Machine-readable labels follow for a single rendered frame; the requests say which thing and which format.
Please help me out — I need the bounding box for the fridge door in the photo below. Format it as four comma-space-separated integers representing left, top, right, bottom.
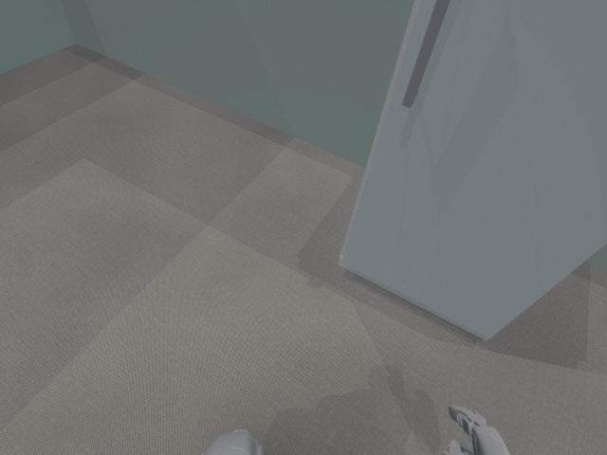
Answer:
341, 0, 607, 338

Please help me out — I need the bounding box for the handle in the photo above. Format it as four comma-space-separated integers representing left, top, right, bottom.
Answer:
402, 0, 450, 108

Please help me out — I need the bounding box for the left robot thigh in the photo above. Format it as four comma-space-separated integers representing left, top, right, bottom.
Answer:
201, 432, 263, 455

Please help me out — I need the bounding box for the right robot hand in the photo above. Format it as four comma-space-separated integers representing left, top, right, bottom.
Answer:
443, 405, 510, 455

